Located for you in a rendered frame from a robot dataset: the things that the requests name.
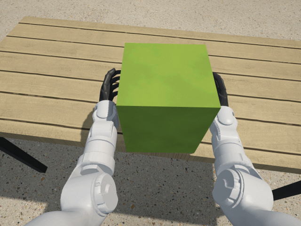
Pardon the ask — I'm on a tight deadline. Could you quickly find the right robot forearm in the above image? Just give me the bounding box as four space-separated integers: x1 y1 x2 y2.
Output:
209 106 263 180

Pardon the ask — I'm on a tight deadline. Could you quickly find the robot right hand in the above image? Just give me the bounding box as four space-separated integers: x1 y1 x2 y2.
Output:
213 72 229 106

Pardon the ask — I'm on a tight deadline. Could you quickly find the robot right upper arm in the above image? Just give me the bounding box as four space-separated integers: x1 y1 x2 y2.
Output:
212 169 301 226

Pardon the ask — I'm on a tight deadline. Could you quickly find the table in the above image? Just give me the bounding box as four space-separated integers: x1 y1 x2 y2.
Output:
0 16 301 201

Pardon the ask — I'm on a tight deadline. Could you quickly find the left robot forearm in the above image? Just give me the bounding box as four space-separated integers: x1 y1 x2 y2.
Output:
67 100 119 181

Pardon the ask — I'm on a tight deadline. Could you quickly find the carton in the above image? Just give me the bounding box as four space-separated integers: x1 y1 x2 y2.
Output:
116 43 221 153

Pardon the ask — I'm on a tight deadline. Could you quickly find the robot left hand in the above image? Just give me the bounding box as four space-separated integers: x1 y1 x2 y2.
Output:
99 68 121 101

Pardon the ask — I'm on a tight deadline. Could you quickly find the robot left upper arm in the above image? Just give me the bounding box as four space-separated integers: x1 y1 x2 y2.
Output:
24 171 118 226

